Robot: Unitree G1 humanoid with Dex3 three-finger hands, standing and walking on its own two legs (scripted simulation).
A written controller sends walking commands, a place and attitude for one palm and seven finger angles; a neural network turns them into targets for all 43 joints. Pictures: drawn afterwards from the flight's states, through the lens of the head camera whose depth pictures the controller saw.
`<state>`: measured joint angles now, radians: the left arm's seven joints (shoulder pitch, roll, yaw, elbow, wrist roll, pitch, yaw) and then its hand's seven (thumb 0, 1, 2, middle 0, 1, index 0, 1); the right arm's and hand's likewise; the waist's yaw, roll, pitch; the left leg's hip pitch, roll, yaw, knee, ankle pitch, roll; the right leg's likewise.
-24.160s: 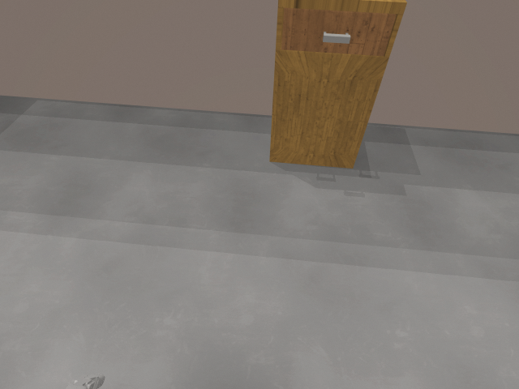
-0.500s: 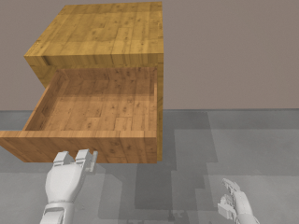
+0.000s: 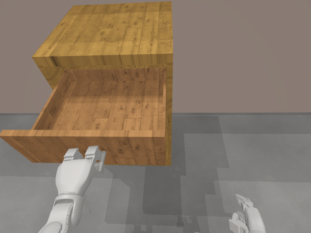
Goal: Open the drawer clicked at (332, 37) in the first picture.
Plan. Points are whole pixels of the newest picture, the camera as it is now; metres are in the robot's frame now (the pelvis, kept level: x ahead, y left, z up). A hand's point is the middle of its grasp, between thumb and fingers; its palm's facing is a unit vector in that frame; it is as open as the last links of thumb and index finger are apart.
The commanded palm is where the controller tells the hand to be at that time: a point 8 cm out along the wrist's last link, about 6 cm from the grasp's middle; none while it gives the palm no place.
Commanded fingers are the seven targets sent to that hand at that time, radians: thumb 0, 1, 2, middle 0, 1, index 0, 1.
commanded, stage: lift the hand off the handle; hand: left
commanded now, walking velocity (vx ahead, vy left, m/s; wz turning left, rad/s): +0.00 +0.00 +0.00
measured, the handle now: (86, 161) +0.29 +0.24 +0.00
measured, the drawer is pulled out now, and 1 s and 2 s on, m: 0.30 0.30 0.30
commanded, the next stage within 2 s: draw the hand back to the body in 1.16 s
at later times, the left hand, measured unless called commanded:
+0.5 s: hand (73, 167) +0.25 +0.23 +0.05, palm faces +0.05 -0.09 -1.00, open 13.3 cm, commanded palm +0.22 +0.23 +0.12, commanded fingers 0.00 -0.50 0.30 -0.30 -1.20 -0.30 -1.20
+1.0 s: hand (55, 148) +0.25 +0.24 +0.13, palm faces +0.11 -0.10 -0.99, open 13.8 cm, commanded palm +0.21 +0.24 +0.19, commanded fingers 0.00 -0.50 0.30 -0.30 -1.20 -0.30 -1.20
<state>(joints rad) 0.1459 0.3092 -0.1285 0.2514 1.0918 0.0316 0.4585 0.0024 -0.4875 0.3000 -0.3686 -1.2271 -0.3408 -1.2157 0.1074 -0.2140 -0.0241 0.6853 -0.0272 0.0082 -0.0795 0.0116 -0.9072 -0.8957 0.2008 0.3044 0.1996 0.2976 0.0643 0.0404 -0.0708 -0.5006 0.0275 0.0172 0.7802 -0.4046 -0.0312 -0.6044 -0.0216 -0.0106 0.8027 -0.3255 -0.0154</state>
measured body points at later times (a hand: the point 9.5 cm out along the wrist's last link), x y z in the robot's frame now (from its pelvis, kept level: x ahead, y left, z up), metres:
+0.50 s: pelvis +0.02 +0.01 +0.02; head +0.03 -0.03 +0.47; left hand +0.24 +0.23 +0.11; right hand +0.24 -0.21 -0.08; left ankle -0.01 +0.14 -0.71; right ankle +0.05 -0.11 -0.71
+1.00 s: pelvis +0.03 +0.01 +0.04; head +0.03 -0.03 +0.48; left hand +0.24 +0.25 +0.19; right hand +0.27 -0.18 -0.06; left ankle -0.01 +0.14 -0.71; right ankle +0.05 -0.11 -0.71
